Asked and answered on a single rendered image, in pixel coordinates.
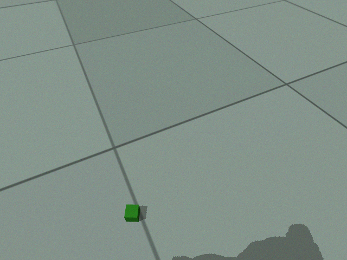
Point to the cube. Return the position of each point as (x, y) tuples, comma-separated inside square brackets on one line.
[(132, 213)]

